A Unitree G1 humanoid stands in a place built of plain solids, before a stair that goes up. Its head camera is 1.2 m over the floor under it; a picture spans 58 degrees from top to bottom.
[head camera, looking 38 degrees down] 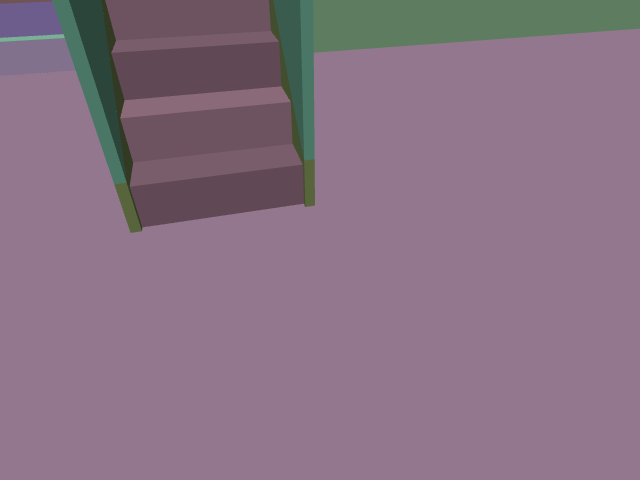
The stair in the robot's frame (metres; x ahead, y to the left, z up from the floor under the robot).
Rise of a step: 0.22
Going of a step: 0.23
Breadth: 0.78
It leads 15 degrees to the left of straight ahead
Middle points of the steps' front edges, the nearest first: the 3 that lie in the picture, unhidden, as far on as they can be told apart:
1.73 0.46 0.22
1.95 0.52 0.44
2.18 0.58 0.66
